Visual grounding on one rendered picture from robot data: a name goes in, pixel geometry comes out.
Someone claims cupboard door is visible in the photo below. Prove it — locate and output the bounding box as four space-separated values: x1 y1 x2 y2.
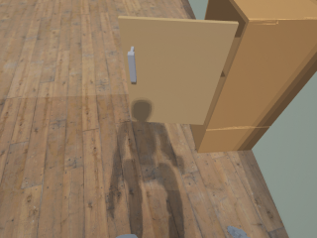
118 16 239 125

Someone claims right robot hand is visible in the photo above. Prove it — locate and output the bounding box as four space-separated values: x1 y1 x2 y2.
227 225 251 238

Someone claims handle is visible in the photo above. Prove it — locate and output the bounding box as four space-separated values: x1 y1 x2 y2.
127 47 137 82

